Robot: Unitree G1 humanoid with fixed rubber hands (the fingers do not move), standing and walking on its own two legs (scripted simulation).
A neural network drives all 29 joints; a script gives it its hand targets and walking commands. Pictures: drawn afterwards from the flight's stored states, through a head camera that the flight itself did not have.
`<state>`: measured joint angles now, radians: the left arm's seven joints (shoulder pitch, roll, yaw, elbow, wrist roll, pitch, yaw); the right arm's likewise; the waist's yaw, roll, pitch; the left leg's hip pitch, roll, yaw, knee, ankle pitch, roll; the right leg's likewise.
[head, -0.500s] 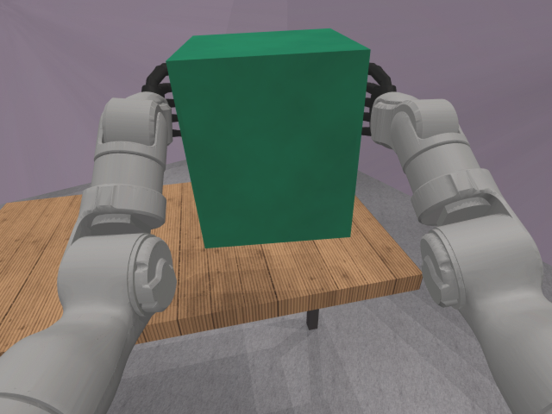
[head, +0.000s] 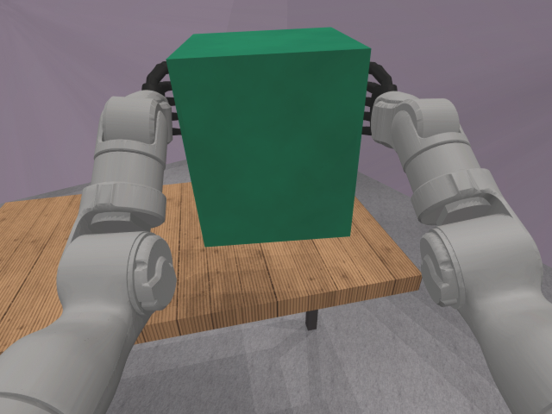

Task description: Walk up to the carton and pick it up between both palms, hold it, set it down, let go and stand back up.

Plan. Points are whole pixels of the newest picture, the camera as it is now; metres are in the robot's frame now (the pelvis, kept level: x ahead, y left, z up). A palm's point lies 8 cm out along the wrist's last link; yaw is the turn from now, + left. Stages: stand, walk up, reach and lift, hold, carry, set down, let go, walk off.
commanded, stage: hold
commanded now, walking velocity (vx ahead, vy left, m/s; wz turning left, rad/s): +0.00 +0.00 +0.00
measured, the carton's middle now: (270, 133) +0.40 -0.01 +0.31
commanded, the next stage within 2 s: none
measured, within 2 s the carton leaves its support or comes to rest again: neither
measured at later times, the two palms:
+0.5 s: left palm (151, 113) +0.36 +0.14 +0.35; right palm (380, 111) +0.36 -0.16 +0.34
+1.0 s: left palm (153, 111) +0.36 +0.14 +0.35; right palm (381, 112) +0.36 -0.16 +0.34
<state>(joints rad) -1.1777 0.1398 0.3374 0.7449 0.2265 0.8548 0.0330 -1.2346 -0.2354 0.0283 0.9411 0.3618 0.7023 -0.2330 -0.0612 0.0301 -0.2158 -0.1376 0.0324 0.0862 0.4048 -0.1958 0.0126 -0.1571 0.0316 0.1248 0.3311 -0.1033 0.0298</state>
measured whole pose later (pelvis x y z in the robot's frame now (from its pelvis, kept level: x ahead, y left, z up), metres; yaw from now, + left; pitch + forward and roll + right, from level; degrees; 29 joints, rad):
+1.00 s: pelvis +0.00 +0.00 +0.00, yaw +0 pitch -4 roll -1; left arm -1.18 0.14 0.33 0.74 0.22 0.87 0.04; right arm -1.24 -0.24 0.05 0.94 0.37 0.71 -0.23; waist -0.06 0.03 -0.22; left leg -0.14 0.03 0.08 0.40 -0.20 0.01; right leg -0.16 0.03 0.12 0.33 -0.10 0.03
